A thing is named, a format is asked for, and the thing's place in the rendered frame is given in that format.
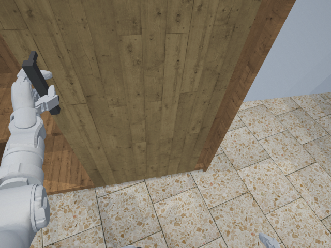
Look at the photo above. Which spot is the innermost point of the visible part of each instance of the robot left upper arm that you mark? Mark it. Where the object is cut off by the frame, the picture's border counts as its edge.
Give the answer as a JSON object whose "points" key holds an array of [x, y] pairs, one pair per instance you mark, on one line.
{"points": [[24, 211]]}

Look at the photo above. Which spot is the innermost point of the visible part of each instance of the left robot hand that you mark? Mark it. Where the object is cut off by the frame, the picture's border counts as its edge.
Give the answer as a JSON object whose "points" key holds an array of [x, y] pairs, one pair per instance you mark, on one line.
{"points": [[22, 94]]}

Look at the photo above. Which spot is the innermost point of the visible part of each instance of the right robot hand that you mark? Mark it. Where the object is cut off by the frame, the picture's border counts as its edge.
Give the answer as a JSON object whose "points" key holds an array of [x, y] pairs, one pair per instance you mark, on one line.
{"points": [[268, 241]]}

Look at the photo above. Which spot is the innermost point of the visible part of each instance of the wardrobe door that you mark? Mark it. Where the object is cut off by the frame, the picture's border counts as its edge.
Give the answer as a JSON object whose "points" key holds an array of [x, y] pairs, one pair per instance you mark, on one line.
{"points": [[251, 41], [139, 81]]}

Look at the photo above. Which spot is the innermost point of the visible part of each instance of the robot left forearm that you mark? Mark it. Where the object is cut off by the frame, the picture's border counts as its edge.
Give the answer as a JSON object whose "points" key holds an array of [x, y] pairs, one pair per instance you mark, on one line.
{"points": [[24, 152]]}

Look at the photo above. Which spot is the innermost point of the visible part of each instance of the handle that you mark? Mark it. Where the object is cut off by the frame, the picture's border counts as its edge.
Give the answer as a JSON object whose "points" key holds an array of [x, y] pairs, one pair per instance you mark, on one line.
{"points": [[35, 76]]}

